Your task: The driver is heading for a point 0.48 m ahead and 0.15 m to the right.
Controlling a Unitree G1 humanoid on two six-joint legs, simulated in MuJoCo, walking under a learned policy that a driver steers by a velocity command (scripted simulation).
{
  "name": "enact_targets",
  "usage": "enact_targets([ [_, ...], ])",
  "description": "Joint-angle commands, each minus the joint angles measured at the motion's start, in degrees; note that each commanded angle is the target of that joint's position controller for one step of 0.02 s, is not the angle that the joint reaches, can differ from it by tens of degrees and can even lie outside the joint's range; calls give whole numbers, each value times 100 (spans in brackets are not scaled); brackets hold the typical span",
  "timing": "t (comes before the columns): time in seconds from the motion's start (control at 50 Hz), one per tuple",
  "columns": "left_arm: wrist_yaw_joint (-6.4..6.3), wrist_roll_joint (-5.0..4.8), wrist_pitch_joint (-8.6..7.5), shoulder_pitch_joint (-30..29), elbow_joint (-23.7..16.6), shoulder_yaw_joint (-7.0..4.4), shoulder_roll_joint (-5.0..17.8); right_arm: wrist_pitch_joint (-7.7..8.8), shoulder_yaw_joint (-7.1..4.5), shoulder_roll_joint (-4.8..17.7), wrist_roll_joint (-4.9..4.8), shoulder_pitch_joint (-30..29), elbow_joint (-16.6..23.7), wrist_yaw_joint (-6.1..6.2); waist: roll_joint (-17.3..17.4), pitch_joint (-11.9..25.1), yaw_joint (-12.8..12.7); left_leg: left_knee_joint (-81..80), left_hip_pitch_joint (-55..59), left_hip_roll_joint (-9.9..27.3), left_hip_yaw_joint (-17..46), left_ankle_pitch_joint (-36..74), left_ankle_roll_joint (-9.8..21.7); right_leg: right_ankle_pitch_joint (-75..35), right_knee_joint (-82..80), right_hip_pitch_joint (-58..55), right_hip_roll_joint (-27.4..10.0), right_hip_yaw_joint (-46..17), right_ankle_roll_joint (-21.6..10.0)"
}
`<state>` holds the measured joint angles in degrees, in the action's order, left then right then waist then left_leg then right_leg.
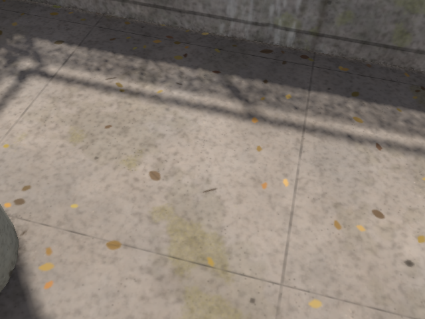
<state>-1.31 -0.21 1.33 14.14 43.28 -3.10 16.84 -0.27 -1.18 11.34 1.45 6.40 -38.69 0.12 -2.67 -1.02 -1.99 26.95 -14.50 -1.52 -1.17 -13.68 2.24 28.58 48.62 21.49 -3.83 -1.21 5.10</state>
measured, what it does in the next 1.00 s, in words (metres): walks ahead, turning right: right foot, then left foot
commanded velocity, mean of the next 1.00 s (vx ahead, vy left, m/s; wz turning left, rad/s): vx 0.14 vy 0.00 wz -0.41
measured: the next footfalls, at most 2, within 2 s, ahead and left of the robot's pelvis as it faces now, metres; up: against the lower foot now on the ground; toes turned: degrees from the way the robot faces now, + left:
right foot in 0.30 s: +0.00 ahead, -0.13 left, +0.00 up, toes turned -12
left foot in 0.84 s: +0.15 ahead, +0.05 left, +0.00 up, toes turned -30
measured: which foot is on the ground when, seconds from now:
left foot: down 0.00-0.30, up 0.32-0.82, down 0.84-1.00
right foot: up 0.00-0.28, down 0.30-0.84, up 0.86-1.00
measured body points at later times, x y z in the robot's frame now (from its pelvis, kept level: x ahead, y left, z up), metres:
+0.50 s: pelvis -0.02 -0.05 +0.01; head +0.02 -0.09 +0.45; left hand +0.19 +0.19 -0.07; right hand +0.07 -0.37 -0.11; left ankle +0.01 +0.11 -0.64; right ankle -0.03 -0.12 -0.74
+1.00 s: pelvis +0.10 -0.05 +0.01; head +0.12 -0.04 +0.45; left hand +0.35 +0.12 -0.10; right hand +0.02 -0.32 -0.10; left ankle +0.11 +0.07 -0.74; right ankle +0.04 -0.18 -0.67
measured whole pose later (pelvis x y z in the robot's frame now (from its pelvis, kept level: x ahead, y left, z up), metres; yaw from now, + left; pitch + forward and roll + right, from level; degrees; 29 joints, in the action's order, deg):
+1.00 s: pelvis +0.10 -0.05 +0.01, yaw -28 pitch +2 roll +0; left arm 0.1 -0.8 -2.6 15.0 37.1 -2.7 17.4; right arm 5.4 -3.3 14.9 -0.2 19.9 -46.5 -0.6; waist -2.9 1.1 2.0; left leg 21.1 -7.5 -1.7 1.6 -15.5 1.8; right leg 18.2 59.3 30.7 0.5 -4.2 -1.1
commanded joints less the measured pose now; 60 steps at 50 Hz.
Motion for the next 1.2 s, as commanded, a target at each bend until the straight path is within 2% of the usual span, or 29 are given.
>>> enact_targets([
  [0.02,-60,-66,13,109,-303,-181,591,73,-342,1076,-21,-198,237,95,1078,406,116,-737,447,1499,818,2576,1066,-207,439,187,9,-76,54],
  [0.1,-80,-85,73,-177,-496,-155,471,-45,-412,1143,-80,-99,116,184,963,280,300,-801,695,1819,898,2165,1277,-89,450,573,-50,6,10],
  [0.18,8,-79,89,-222,-637,-139,438,-111,-468,1229,-94,-214,74,201,972,377,284,-725,801,1958,737,2370,1272,-178,-5,336,-39,209,-114],
  [0.24,117,-91,91,-49,-677,-162,460,-148,-510,1342,-184,-317,40,212,1015,489,139,-434,839,1979,531,2477,1063,-560,-761,-87,65,405,-334],
  [0.28,159,-56,75,281,-592,-214,518,-177,-514,1298,-287,-277,-53,222,856,524,-54,157,530,1699,137,1727,590,-1638,-1979,-814,304,545,-635],
  [0.3,108,-13,57,369,-622,-333,903,-166,-481,1092,-221,-7,-128,203,-22,489,42,1166,-194,1250,-391,615,60,-3033,-2545,-1450,-98,-306,-930],
  [0.32,15,-8,24,388,-832,-468,1572,-138,-357,768,93,-234,142,174,-1694,375,139,2914,-1985,304,-723,-2217,-599,-5340,-2678,-2179,-1594,-2484,-1848],
  [0.34,97,224,-102,600,-918,-417,1488,-85,-414,981,-27,-728,286,205,-1196,778,-309,3939,-2259,1,245,-2798,-597,-5117,-2931,-1893,-2002,-3026,-2691],
  [0.36,134,230,-213,350,-924,-376,1340,-91,-479,1159,-170,-707,243,209,-617,579,-153,4322,-2416,160,482,-2356,-537,-4617,-2952,-1839,-1696,-2521,-2524],
  [0.38,109,105,-252,14,-940,-361,1210,-99,-517,1217,-187,-557,148,222,-314,429,41,4249,-2499,276,544,-1765,-498,-4134,-2896,-1781,-1340,-2087,-2160],
  [0.4,74,-3,-237,-229,-991,-304,1037,-113,-542,1250,-144,-469,42,253,-165,396,124,4111,-2501,342,581,-1380,-522,-3953,-2869,-1760,-1132,-1871,-1914],
  [0.42,34,-56,-215,-347,-1033,-258,966,-118,-554,1251,-107,-358,2,261,-228,430,205,4106,-2312,312,567,-1049,-582,-4152,-2867,-1647,-976,-1700,-1831],
  [0.46,-11,-25,-175,-292,-1093,-228,913,-101,-539,1151,-146,-176,-50,231,-286,597,244,4076,-2064,189,529,-675,-675,-4301,-2876,-1672,-813,-1554,-1823],
  [0.52,-51,-28,-133,-174,-1124,-252,960,-81,-507,1070,-169,-277,-18,239,-331,537,141,3340,-2119,133,568,-502,-775,-3941,-2886,-1868,-719,-1644,-1816],
  [0.56,-86,-77,-101,8,-1088,-278,990,-28,-501,1087,-180,-345,17,197,-429,537,39,2667,-2098,137,576,-347,-796,-1944,-3164,-1870,-622,-1911,-1835],
  [0.6,-88,-71,-115,38,-1083,-291,1042,72,-505,1135,-215,-517,81,126,-676,241,-45,2045,-2067,125,599,-303,-760,-325,-3492,-1623,-614,-2313,-1866],
  [0.7,-34,-77,-175,74,-1081,-325,1143,434,-488,1131,-254,-627,124,-54,-657,133,-128,907,-1451,4,600,-535,-564,24,-3414,-1345,-526,-2700,-1911],
  [0.74,0,-74,-186,49,-1074,-287,1066,542,-477,1129,-290,-444,56,-117,-669,182,-80,588,-956,-4,477,-436,-448,19,-3340,-1148,-498,-2735,-1880],
  [0.8,34,-62,-188,-17,-1031,-175,809,674,-473,1044,-274,111,-141,-152,-466,185,278,-351,371,7,244,295,-205,127,-2969,-516,-221,-2640,-1622],
  [0.82,40,-36,-215,-37,-1035,-103,592,700,-498,1120,-239,480,-230,-124,-333,296,448,-423,1051,267,465,213,-82,173,-2538,-111,-24,-2449,-1421],
  [0.84,56,8,-255,-105,-1090,30,182,715,-538,1369,-149,1152,-338,-84,396,514,670,-780,1837,1181,1535,-520,235,381,-1091,576,455,-1786,-1079],
  [0.86,28,-113,-342,-122,-1375,21,188,695,-663,1995,-22,1581,-485,-113,1508,309,565,-1495,2104,2154,3726,-2115,1087,727,245,1938,1082,-970,-827],
  [0.88,-3,-215,-405,-217,-1347,-109,710,705,-650,1811,-115,1471,-514,-142,1339,-254,570,-1689,1792,2513,4295,-3015,1467,621,1076,2689,671,-979,-748],
  [0.9,20,-210,-433,-246,-1243,-163,879,701,-541,1448,-202,1303,-456,-111,1134,-518,538,-1664,1720,2240,3777,-2851,1328,70,1379,2895,485,-1009,-739],
  [0.92,53,-136,-458,-212,-1143,-159,808,686,-482,1306,-201,1223,-410,-85,1039,-452,490,-1660,1766,1935,3243,-2382,1129,-381,1479,2901,394,-865,-717],
  [0.98,174,-16,-568,-496,-1184,-99,521,633,-373,1158,-165,1183,-406,-27,947,-356,468,-1814,1473,1469,2121,-673,900,-1381,1152,2634,54,-413,-572],
  [1.1,291,-50,-677,-1438,-1466,113,31,518,-335,1321,-251,1626,-627,17,888,-392,792,-1856,909,1117,992,1188,831,-2531,-878,1617,114,195,-336],
  [1.14,360,-91,-717,-1630,-1521,88,96,471,-339,1421,-284,1839,-706,15,910,-430,813,-1800,823,1230,1081,1348,833,-2665,-1337,1155,267,239,-343],
  [1.2,400,-131,-760,-1464,-1509,-38,391,413,-380,1572,-336,1836,-734,34,1006,-342,503,-1491,1135,1506,1334,1899,677,-2566,-1811,581,349,50,-546],
])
